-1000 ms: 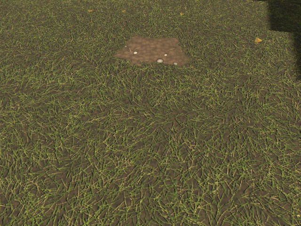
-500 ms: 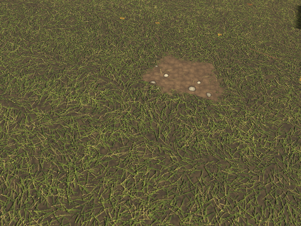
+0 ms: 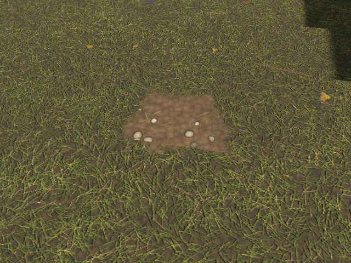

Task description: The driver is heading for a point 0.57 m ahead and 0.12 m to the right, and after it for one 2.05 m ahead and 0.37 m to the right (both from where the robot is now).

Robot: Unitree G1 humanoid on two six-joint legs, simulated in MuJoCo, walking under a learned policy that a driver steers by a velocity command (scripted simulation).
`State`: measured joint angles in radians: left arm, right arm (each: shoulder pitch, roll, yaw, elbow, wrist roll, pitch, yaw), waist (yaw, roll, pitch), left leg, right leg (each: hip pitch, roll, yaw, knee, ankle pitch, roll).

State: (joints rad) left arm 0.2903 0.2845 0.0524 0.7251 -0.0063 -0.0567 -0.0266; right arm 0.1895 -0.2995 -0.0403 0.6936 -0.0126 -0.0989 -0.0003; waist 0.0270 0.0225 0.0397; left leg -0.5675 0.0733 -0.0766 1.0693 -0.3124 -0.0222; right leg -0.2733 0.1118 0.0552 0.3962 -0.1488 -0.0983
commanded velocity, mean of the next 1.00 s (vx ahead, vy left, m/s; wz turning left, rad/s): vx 0.50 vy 0.00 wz -0.54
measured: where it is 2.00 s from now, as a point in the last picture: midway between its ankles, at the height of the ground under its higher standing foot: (257, 139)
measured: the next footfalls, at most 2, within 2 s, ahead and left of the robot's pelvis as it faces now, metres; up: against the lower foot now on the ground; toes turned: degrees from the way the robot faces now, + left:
left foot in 0.28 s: +0.34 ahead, +0.14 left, +0.00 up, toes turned -14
right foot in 0.80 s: +0.55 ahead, -0.22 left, +0.00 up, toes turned -32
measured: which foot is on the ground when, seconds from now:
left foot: up 0.00-0.26, down 0.28-0.84, up 0.86-1.00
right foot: down 0.00-0.28, up 0.30-0.78, down 0.80-1.00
